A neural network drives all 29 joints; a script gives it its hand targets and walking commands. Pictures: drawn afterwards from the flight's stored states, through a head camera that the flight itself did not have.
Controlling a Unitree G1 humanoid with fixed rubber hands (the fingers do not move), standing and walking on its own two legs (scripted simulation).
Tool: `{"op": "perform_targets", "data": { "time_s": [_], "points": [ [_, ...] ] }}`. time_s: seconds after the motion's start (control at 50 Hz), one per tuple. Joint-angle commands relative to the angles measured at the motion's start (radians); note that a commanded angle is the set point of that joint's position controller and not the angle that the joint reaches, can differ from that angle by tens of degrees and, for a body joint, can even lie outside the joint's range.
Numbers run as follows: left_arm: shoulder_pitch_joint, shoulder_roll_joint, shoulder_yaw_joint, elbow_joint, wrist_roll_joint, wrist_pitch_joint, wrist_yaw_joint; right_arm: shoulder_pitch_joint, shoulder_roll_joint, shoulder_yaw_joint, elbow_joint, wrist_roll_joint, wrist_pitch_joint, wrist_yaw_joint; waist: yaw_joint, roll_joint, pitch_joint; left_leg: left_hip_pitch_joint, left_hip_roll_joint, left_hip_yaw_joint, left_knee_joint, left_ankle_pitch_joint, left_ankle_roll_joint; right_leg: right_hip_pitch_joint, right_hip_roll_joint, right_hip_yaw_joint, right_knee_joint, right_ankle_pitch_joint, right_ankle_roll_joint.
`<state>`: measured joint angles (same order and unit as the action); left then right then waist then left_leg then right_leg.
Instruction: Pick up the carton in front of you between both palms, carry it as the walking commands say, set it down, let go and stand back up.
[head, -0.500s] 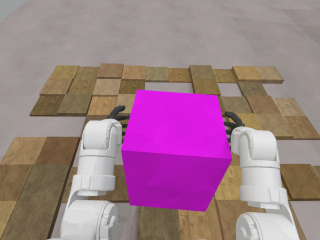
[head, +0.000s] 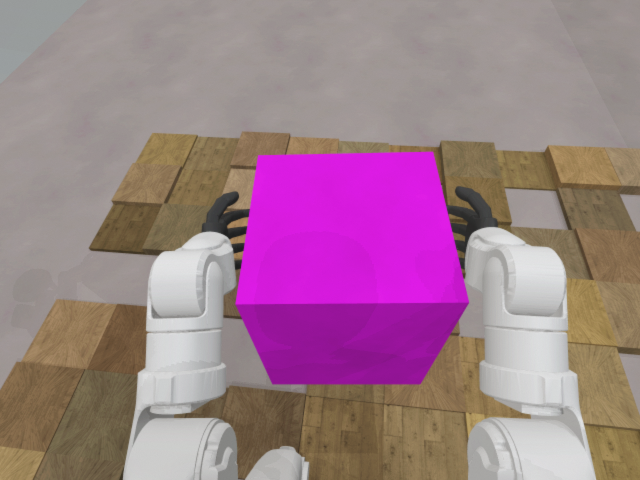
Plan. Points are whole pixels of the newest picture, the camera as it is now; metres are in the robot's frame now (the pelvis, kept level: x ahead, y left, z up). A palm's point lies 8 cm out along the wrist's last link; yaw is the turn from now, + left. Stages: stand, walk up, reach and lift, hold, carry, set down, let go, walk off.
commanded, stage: carry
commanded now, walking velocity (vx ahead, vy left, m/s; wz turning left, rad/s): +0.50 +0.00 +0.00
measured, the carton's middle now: (345, 278) +0.36 +0.03 +0.03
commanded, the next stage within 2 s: none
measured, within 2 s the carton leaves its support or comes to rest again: neither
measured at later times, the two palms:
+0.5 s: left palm (280, 92) +0.65 +0.15 +0.11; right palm (476, 108) +0.61 -0.15 +0.11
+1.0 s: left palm (304, 23) +0.91 +0.14 +0.10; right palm (456, 24) +0.91 -0.16 +0.09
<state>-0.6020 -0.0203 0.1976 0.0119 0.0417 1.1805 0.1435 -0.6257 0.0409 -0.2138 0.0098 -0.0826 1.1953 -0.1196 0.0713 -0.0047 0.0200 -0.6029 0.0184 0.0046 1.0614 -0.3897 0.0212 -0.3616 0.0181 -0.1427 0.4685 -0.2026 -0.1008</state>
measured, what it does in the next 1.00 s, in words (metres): walks ahead: left foot, then right foot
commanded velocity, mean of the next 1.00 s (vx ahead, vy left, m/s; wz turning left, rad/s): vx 0.50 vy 0.00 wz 0.00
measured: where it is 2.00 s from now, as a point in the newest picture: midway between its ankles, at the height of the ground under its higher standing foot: (375, 212)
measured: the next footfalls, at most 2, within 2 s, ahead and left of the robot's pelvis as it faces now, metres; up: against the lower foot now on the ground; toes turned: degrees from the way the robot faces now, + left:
left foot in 0.20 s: +0.30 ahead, +0.14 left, +0.01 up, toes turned +3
right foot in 0.62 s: +0.51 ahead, -0.10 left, +0.00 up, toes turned -7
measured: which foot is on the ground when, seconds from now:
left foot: up 0.00-0.18, down 0.20-0.62, up 0.64-1.00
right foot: down 0.00-0.26, up 0.28-0.60, down 0.62-1.00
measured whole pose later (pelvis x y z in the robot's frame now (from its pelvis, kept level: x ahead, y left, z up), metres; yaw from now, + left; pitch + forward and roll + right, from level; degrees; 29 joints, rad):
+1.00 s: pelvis +0.58 -0.01 +0.00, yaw -1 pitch +6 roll +1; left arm -0.48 -0.08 0.23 -0.02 0.08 1.18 0.12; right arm -0.51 0.08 -0.20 -0.02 -0.09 1.20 -0.13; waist 0.03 0.02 -0.08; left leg -0.68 0.05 0.10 0.70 -0.13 -0.01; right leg -0.10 0.01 -0.09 0.34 -0.35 -0.13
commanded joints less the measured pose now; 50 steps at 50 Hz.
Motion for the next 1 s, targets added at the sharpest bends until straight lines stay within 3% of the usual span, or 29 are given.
{"op": "perform_targets", "data": {
  "time_s": [0.0,0.06,0.16,0.2,0.22,0.24,0.26,0.28,0.3,0.34,0.38,0.42,0.52,0.56,0.58,0.6,0.62,0.64,0.68,0.72,0.76,0.84,0.9,0.98],
  "points": [
    [-0.775,-1.08,-0.721,-0.136,-0.501,-0.007,-0.289,-0.618,0.992,0.655,-0.072,0.353,-0.026,0.183,-0.02,-0.1,-0.518,-0.068,0.02,0.035,-0.164,0.072,-0.02,0.448,-0.265,0.291,-0.121,0.349,-0.129],
    [-0.708,-1.061,-0.687,-0.043,-0.466,0.002,-0.298,-0.59,0.977,0.648,-0.018,0.334,-0.016,0.186,-0.014,-0.122,-0.472,-0.031,0.023,0.067,-0.337,0.22,-0.021,0.437,-0.24,0.224,-0.126,0.392,-0.101],
    [-0.695,-1.069,-0.641,0.064,-0.414,-0.007,-0.304,-0.634,1.017,0.642,0.055,0.369,-0.016,0.223,-0.028,-0.147,-0.398,0.134,-0.01,0.126,-0.603,0.341,0.007,0.414,-0.218,0.131,-0.069,0.443,-0.024],
    [-0.693,-1.076,-0.63,0.088,-0.405,-0.009,-0.298,-0.636,1.03,0.63,0.091,0.386,-0.019,0.236,-0.077,-0.065,-0.456,0.419,-0.037,0.183,-0.671,0.33,0.031,0.303,-0.159,0.033,0.128,0.471,0.035],
    [-0.719,-1.094,-0.622,0.081,-0.406,-0.002,-0.298,-0.633,1.015,0.612,0.101,0.374,-0.032,0.236,-0.11,0.112,-0.555,0.713,0.111,-0.091,-0.605,0.269,0.155,0.038,-0.101,0.028,0.352,0.32,0.098],
    [-0.725,-1.096,-0.626,0.057,-0.406,0.003,-0.301,-0.578,1.034,0.612,0.119,0.38,-0.037,0.236,-0.163,0.309,-0.589,0.84,0.261,-0.4,-0.675,0.265,0.236,-0.183,-0.01,0.024,0.582,-0.07,0.126],
    [-0.731,-1.127,-0.637,0.057,-0.409,0.002,-0.299,-0.579,1.056,0.609,0.087,0.392,-0.035,0.237,-0.158,0.28,-0.528,0.868,0.287,-0.457,-0.691,0.364,0.247,-0.339,0.015,0.097,0.686,-0.315,0.107],
    [-0.706,-1.141,-0.629,0.056,-0.409,-0.001,-0.294,-0.605,1.084,0.623,0.037,0.411,-0.031,0.24,-0.162,0.152,-0.527,0.865,0.289,-0.427,-0.664,0.397,0.247,-0.372,-0.029,0.154,0.71,-0.299,0.089],
    [-0.681,-1.149,-0.622,0.038,-0.406,-0.003,-0.288,-0.643,1.105,0.643,-0.018,0.432,-0.03,0.244,-0.15,0.1,-0.511,0.826,0.289,-0.394,-0.661,0.458,0.237,-0.387,-0.056,0.168,0.675,-0.252,0.085],
    [-0.651,-1.153,-0.63,-0.008,-0.389,-0.002,-0.267,-0.692,1.131,0.684,-0.113,0.469,-0.03,0.251,-0.127,0.116,-0.506,0.746,0.251,-0.288,-0.704,0.446,0.2,-0.332,-0.084,0.17,0.53,-0.188,0.104],
    [-0.622,-1.142,-0.65,-0.058,-0.373,-0.004,-0.243,-0.684,1.129,0.712,-0.162,0.494,-0.027,0.258,-0.127,0.169,-0.511,0.717,0.225,-0.205,-0.72,0.449,0.2,-0.282,-0.064,0.129,0.422,-0.157,0.127],
    [-0.596,-1.115,-0.665,-0.101,-0.354,-0.01,-0.222,-0.656,1.114,0.733,-0.177,0.51,-0.025,0.266,-0.135,0.177,-0.507,0.706,0.204,-0.152,-0.716,0.426,0.211,-0.267,-0.06,0.107,0.305,-0.102,0.139],
    [-0.6,-0.999,-0.677,-0.113,-0.327,-0.007,-0.209,-0.641,1.022,0.755,-0.125,0.515,-0.027,0.268,-0.152,0.183,-0.472,0.62,0.15,-0.032,-0.622,0.486,0.183,-0.133,-0.022,0.045,0.043,0.115,0.11],
    [-0.603,-0.955,-0.654,-0.066,-0.324,0.001,-0.218,-0.642,0.993,0.742,-0.068,0.503,-0.026,0.261,-0.101,0.145,-0.489,0.508,0.111,0.056,-0.471,0.457,0.145,0.1,-0.001,-0.017,-0.073,0.219,0.09],
    [-0.592,-0.934,-0.635,-0.026,-0.323,0.004,-0.225,-0.638,0.986,0.733,-0.033,0.492,-0.024,0.256,-0.07,0.072,-0.527,0.393,0.064,0.099,-0.325,0.405,0.112,0.29,-0.03,0.004,-0.053,0.198,0.083],
    [-0.567,-0.922,-0.61,0.028,-0.319,0.007,-0.233,-0.657,0.963,0.711,-0.001,0.482,-0.019,0.251,-0.024,-0.026,-0.549,0.21,0.029,0.091,-0.14,0.145,0.078,0.46,-0.186,0.225,-0.013,0.188,0.073],
    [-0.61,-0.868,-0.574,0.048,-0.308,0.002,-0.233,-0.664,0.996,0.696,0.051,0.478,-0.009,0.249,-0.018,-0.256,-0.573,-0.09,-0.084,0.055,0.085,-0.132,0.028,0.647,-0.374,0.639,-0.046,0.195,-0.048],
    [-0.624,-0.897,-0.574,0.065,-0.325,0.0,-0.239,-0.671,0.999,0.679,0.076,0.469,-0.009,0.245,-0.014,-0.254,-0.569,-0.207,-0.032,-0.028,0.192,-0.138,0.035,0.664,-0.41,0.729,-0.075,0.027,-0.087],
    [-0.693,-0.975,-0.579,0.047,-0.363,-0.012,-0.259,-0.729,1.056,0.664,0.089,0.463,-0.018,0.238,-0.016,-0.135,-0.513,-0.241,0.014,-0.037,0.22,-0.019,0.018,0.573,-0.339,0.582,-0.085,0.116,-0.064],
    [-0.787,-1.049,-0.598,0.008,-0.412,-0.024,-0.274,-0.76,1.101,0.654,0.072,0.461,-0.027,0.224,-0.037,-0.141,-0.492,-0.191,0.051,-0.027,0.142,0.049,-0.009,0.478,-0.293,0.44,-0.113,0.278,-0.057],
    [-0.796,-1.089,-0.6,-0.007,-0.433,-0.028,-0.283,-0.743,1.13,0.651,0.054,0.455,-0.031,0.208,-0.051,-0.164,-0.5,-0.176,0.046,0.003,0.111,0.074,-0.026,0.472,-0.269,0.358,-0.111,0.376,-0.072],
    [-0.711,-1.124,-0.609,-0.042,-0.441,-0.016,-0.294,-0.621,1.14,0.65,0.024,0.406,-0.034,0.187,-0.036,-0.133,-0.496,-0.247,0.046,0.052,0.005,0.132,-0.036,0.548,-0.246,0.279,-0.106,0.443,-0.09],
    [-0.64,-1.134,-0.636,-0.097,-0.43,-0.004,-0.301,-0.538,1.14,0.666,-0.028,0.378,-0.028,0.19,-0.034,-0.117,-0.444,-0.211,0.047,0.077,-0.201,0.203,-0.041,0.539,-0.225,0.229,-0.128,0.482,-0.093],
    [-0.462,-1.123,-0.68,-0.175,-0.389,0.01,-0.306,-0.374,1.12,0.697,-0.122,0.342,-0.013,0.209,-0.036,-0.135,-0.391,0.022,-0.018,0.18,-0.522,0.339,-0.019,0.494,-0.211,0.129,-0.137,0.677,-0.041]
  ]
}}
